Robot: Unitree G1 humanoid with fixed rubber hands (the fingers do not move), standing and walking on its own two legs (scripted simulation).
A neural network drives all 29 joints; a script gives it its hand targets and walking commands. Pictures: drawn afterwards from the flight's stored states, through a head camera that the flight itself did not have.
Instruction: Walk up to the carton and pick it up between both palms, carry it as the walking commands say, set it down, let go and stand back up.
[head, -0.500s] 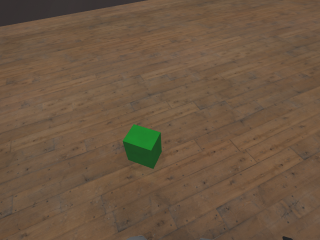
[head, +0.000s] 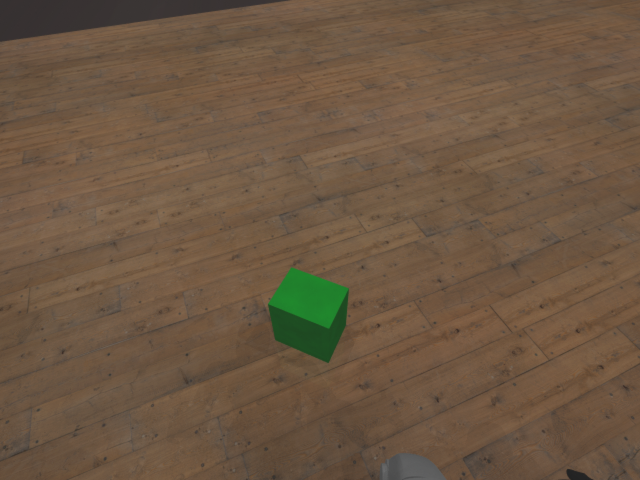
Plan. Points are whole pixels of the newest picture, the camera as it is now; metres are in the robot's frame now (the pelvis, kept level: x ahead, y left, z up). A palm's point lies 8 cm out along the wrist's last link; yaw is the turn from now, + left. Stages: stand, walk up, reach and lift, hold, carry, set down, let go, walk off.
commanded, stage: walk up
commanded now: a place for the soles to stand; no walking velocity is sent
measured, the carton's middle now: (310, 315) +0.71 -0.01 -0.62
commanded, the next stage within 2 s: none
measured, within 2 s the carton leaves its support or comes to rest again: neither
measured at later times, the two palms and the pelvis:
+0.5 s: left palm out of the picture +0.10 +0.32 -0.08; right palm (545, 424) +0.19 -0.31 -0.10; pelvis +0.08 -0.01 +0.00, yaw +2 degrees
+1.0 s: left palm out of the picture +0.14 +0.35 -0.10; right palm (520, 415) +0.21 -0.29 -0.11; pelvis +0.10 +0.02 -0.02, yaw +5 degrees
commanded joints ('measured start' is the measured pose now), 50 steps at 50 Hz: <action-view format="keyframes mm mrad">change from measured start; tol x32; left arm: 1 -51 270 122 -75 0 0 1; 7 306 412 185 -22 22 -54 51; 50 9 366 140 -65 30 -14 42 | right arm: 1 108 -289 -104 -13 -38 -16 -14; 50 -20 -217 -72 -25 -35 15 -39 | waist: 1 1 180 5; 7 220 -308 -193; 26 0 -132 -145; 29 -41 425 -53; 50 120 -151 -87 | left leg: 1 93 205 -495 -484 -122 140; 6 -340 30 -160 141 238 75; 8 -544 13 -162 425 -199 -31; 22 -303 153 -22 205 21 -44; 27 243 52 27 -60 -52 12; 30 69 303 -714 -532 -139 174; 50 -319 97 -42 262 -166 -17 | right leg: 1 -122 49 97 -187 -13 -19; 5 335 95 52 -507 146 -64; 7 672 -374 623 -792 68 -192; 15 494 -299 259 -603 678 -203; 25 130 -300 88 -577 330 -192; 31 -288 13 135 218 -91 -16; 43 153 112 56 -422 57 -48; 45 444 -168 464 -612 73 -151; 50 271 -301 399 -593 163 -245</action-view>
